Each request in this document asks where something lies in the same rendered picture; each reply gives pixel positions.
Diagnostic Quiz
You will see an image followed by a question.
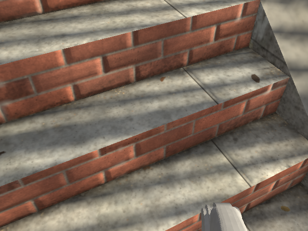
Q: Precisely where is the right robot thigh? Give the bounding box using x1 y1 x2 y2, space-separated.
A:
201 202 247 231

